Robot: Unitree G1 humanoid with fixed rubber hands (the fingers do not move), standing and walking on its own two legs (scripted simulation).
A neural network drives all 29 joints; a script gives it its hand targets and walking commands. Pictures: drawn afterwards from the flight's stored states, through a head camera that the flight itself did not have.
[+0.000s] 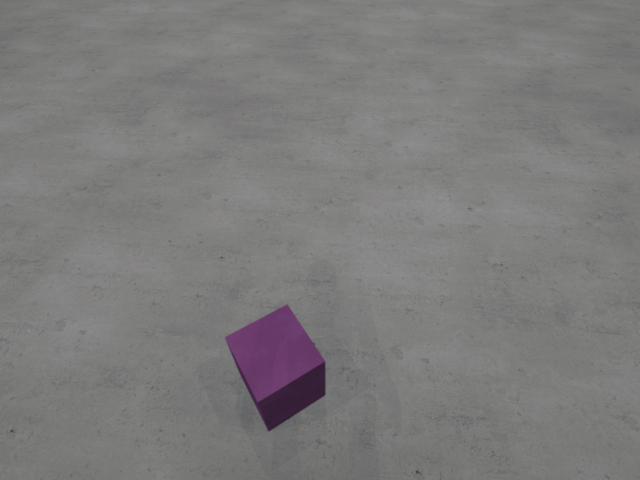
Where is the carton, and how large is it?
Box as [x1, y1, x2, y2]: [225, 304, 324, 430]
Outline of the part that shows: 287,304 225,337 238,370 268,430 270,430 324,395 324,360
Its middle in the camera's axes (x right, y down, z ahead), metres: -0.13 +0.39 +1.16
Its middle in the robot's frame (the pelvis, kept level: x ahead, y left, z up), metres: +0.55 +0.13 -0.65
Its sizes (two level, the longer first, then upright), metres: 0.210 0.200 0.250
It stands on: the floor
